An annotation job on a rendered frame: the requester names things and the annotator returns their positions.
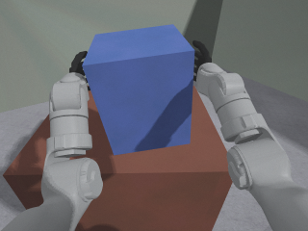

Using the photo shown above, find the robot right hand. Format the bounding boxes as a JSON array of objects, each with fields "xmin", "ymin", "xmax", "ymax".
[{"xmin": 192, "ymin": 40, "xmax": 212, "ymax": 81}]

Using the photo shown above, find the robot right forearm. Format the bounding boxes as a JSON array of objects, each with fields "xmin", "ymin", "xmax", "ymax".
[{"xmin": 196, "ymin": 63, "xmax": 292, "ymax": 175}]

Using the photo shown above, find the robot left upper arm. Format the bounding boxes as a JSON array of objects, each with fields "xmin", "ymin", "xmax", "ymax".
[{"xmin": 1, "ymin": 157, "xmax": 103, "ymax": 231}]

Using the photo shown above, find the robot left forearm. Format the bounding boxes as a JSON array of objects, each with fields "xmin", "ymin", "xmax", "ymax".
[{"xmin": 40, "ymin": 72, "xmax": 92, "ymax": 198}]

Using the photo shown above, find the carton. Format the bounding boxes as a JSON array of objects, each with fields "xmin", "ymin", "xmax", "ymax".
[{"xmin": 82, "ymin": 24, "xmax": 195, "ymax": 155}]

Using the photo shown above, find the robot left hand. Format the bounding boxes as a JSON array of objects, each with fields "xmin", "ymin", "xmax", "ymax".
[{"xmin": 69, "ymin": 51, "xmax": 90, "ymax": 90}]

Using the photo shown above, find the robot right upper arm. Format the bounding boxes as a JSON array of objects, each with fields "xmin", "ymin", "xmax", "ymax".
[{"xmin": 226, "ymin": 138, "xmax": 308, "ymax": 231}]

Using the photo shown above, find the pedestal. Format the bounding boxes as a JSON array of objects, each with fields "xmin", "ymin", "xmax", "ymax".
[{"xmin": 3, "ymin": 86, "xmax": 233, "ymax": 231}]

